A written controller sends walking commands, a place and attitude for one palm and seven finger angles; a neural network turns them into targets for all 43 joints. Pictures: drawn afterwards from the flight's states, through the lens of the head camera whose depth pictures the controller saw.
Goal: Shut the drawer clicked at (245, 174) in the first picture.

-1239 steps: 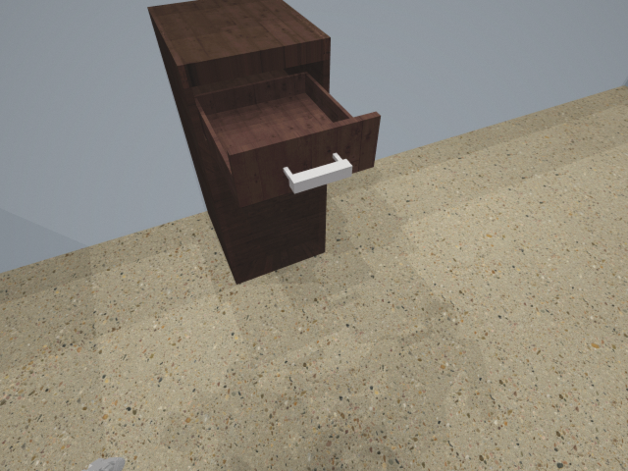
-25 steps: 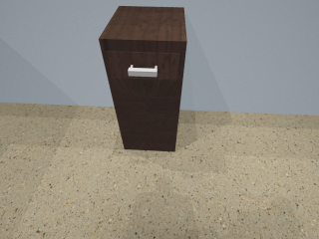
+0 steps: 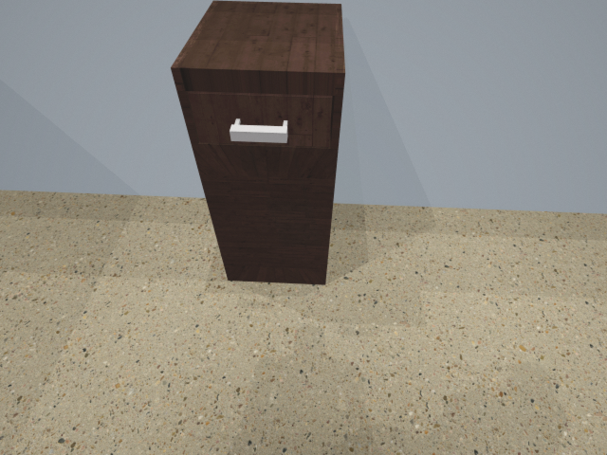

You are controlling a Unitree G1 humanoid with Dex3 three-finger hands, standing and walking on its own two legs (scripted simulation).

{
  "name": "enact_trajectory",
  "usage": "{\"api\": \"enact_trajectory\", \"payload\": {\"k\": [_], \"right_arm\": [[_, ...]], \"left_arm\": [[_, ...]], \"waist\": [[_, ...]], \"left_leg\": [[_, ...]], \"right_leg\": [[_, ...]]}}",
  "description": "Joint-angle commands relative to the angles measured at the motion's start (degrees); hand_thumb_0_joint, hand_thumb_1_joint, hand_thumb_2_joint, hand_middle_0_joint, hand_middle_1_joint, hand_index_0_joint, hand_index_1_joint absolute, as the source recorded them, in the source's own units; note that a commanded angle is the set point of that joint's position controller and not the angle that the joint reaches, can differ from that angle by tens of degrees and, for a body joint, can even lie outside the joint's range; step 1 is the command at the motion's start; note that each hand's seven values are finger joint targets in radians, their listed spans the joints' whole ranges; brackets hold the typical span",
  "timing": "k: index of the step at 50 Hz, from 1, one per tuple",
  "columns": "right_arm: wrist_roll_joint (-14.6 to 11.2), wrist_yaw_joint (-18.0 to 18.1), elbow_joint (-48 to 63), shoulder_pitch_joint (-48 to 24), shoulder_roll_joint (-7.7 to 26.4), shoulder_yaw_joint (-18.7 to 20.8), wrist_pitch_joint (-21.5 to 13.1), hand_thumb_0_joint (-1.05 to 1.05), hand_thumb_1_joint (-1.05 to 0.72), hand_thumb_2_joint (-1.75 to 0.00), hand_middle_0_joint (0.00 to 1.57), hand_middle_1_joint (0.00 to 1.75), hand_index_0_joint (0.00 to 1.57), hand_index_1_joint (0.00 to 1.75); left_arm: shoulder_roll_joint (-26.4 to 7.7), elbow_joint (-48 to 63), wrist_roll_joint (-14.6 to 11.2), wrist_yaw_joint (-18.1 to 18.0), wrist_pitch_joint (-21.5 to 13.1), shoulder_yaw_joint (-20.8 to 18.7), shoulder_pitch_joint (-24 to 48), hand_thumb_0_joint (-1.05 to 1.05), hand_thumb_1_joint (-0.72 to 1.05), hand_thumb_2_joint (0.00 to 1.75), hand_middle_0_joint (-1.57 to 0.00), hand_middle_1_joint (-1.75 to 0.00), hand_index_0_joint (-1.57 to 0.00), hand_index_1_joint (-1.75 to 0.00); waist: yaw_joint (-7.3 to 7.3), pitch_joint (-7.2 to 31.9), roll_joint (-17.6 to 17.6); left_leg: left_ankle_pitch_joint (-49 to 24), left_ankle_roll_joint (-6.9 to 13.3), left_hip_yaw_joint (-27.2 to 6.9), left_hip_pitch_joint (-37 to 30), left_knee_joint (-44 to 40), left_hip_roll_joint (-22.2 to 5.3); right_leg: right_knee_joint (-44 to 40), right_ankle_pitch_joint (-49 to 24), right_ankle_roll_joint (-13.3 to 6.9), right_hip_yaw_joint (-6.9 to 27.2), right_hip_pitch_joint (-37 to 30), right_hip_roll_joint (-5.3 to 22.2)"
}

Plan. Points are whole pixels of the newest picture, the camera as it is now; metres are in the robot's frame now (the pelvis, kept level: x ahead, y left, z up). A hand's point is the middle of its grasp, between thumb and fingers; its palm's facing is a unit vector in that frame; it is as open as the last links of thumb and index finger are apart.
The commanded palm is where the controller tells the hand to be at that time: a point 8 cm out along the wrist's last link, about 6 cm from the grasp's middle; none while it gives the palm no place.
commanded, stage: look to check the result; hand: left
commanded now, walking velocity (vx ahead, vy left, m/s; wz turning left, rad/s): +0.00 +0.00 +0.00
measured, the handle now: (260, 128) +0.82 +0.15 -0.04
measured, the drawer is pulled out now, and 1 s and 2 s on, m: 0.00 0.00 0.00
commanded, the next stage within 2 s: stand and wait in 0.34 s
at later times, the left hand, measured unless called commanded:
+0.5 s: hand out of the picture -0.01 +0.15 -0.18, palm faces +0.06 -0.99 -0.16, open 7.4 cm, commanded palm none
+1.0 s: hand out of the picture +0.00 +0.15 -0.17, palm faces +0.06 -0.98 -0.17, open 7.4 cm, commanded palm none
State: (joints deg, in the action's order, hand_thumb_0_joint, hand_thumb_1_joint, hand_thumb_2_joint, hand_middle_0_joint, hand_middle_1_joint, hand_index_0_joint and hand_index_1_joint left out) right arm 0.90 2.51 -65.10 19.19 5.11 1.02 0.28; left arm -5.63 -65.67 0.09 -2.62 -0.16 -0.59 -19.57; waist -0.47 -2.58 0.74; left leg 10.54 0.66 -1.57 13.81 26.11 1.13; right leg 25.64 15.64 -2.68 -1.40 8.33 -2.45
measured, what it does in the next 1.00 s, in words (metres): stands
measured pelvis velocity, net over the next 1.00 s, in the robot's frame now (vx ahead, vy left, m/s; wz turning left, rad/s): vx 0.02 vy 0.00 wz -0.01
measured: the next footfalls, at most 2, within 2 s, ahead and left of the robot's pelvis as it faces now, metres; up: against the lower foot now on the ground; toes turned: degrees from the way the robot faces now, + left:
none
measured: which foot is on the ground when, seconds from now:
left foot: down 0.00-1.00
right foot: down 0.00-1.00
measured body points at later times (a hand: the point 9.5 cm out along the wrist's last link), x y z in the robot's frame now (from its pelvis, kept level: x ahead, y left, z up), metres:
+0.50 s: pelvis +0.01 +0.00 +0.00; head +0.02 -0.01 +0.45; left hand -0.01 +0.20 -0.16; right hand -0.01 -0.20 -0.16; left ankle +0.04 +0.11 -0.74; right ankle -0.02 -0.09 -0.74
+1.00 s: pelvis +0.02 +0.00 +0.00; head +0.03 -0.01 +0.45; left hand +0.00 +0.20 -0.16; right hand +0.00 -0.20 -0.17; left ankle +0.04 +0.11 -0.74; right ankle -0.02 -0.09 -0.74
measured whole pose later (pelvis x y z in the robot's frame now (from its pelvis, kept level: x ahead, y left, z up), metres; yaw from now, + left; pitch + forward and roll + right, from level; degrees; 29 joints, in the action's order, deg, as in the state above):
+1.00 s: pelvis +0.02 +0.00 +0.00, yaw -1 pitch -2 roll +0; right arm 0.7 2.8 -65.7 17.5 5.6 0.8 -0.2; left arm -5.7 -65.4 0.0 -2.8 -0.6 -0.6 -18.7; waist -0.3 -2.6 0.5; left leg 12.1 0.4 -1.0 11.0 25.0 1.0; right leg 24.2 16.8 -2.9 -0.7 5.6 -2.6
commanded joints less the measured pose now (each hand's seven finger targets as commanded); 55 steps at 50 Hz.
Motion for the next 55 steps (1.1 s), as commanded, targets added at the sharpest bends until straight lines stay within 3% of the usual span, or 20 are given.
{"api": "enact_trajectory", "payload": {"k": [1, 6, 9, 14, 26, 34, 37, 55], "right_arm": [[-0.33, 0.35, 0.74, 4.36, 4.17, 0.52, -0.45, 0.00, -0.90, -0.90, 0.20, 0.30, 0.20, 0.30], [-0.36, 0.44, 0.52, 3.84, 4.23, 0.52, -0.58, 0.00, -0.90, -0.90, 0.20, 0.30, 0.20, 0.30], [-0.32, 0.49, 0.45, 3.64, 4.17, 0.41, -0.65, 0.00, -0.90, -0.90, 0.20, 0.30, 0.20, 0.30], [-0.25, 0.52, 0.16, 3.50, 4.20, 0.35, -0.57, 0.00, -0.90, -0.90, 0.20, 0.30, 0.20, 0.30], [-0.36, 0.49, 0.36, 3.23, 4.68, 0.39, -0.64, 0.00, -0.90, -0.90, 0.20, 0.30, 0.20, 0.30], [-0.28, 0.67, 0.13, 3.48, 4.69, 0.33, -0.91, 0.00, -0.90, -0.90, 0.20, 0.30, 0.20, 0.30], [-0.35, 0.67, 0.18, 3.44, 4.75, 0.37, -0.90, 0.00, -0.90, -0.90, 0.20, 0.30, 0.20, 0.30], [-0.34, 0.65, -0.01, 3.09, 5.09, 0.31, -0.90, 0.00, -0.90, -0.90, 0.20, 0.30, 0.20, 0.30]], "left_arm": [[-4.66, 0.56, 0.26, -0.23, -0.89, -0.61, -5.44, 0.00, 0.90, 0.90, -0.20, -0.30, -0.20, -0.30], [-4.72, 0.42, 0.25, -0.32, -0.95, -0.60, -5.65, 0.00, 0.90, 0.90, -0.20, -0.30, -0.20, -0.30], [-4.62, 0.36, 0.20, -0.32, -1.01, -0.59, -5.73, 0.00, 0.90, 0.90, -0.20, -0.30, -0.20, -0.30], [-4.51, 0.43, 0.23, -0.32, -0.85, -0.64, -5.27, 0.00, 0.90, 0.90, -0.20, -0.30, -0.20, -0.30], [-4.86, 0.71, 0.18, -0.25, -0.91, -0.69, -5.13, 0.00, 0.90, 0.90, -0.20, -0.30, -0.20, -0.30], [-4.79, 0.73, 0.15, -0.23, -0.86, -0.82, -4.77, 0.00, 0.90, 0.90, -0.20, -0.30, -0.20, -0.30], [-4.91, 0.80, 0.15, -0.30, -0.93, -0.84, -4.83, 0.00, 0.90, 0.90, -0.20, -0.30, -0.20, -0.30], [-5.02, 0.68, 0.17, -0.34, -1.11, -0.80, -5.14, 0.00, 0.90, 0.90, -0.20, -0.30, -0.20, -0.30]], "waist": [[0.25, -3.62, -1.99], [0.28, -3.08, -0.44], [0.31, -3.07, -1.29], [0.30, -4.83, 0.05], [0.46, -3.88, -1.52], [0.43, -3.51, -0.22], [0.41, -2.82, -1.50], [0.34, -3.73, -1.04]], "left_leg": [[-4.40, 1.90, -3.50, -2.58, -3.29, -4.96], [-5.64, 1.83, -3.35, -3.19, -3.20, -5.18], [-6.27, 1.86, -3.20, -3.25, -3.27, -5.18], [-5.13, 1.81, -3.55, -2.65, -3.99, -5.31], [-5.25, 1.79, -3.40, -3.28, -3.91, -5.30], [-7.06, 1.97, -3.61, -3.69, -4.30, -5.72], [-7.49, 1.97, -3.49, -4.10, -4.06, -5.71], [-7.51, 1.81, -3.03, -4.89, -4.34, -5.72]], "right_leg": [[-8.12, -2.22, -1.23, 6.53, 6.13, 7.02], [-7.76, -4.34, -1.09, 6.49, 5.27, 7.00], [-7.80, -6.07, -0.96, 6.42, 4.50, 7.19], [-7.85, -4.01, -1.08, 6.09, 5.17, 6.82], [-8.01, -4.22, -0.88, 6.17, 4.43, 6.88], [-7.12, -6.42, -0.96, 6.06, 3.52, 6.70], [-7.09, -7.33, -0.88, 5.98, 2.98, 6.89], [-7.53, -8.51, -0.81, 6.56, 3.32, 6.92]]}}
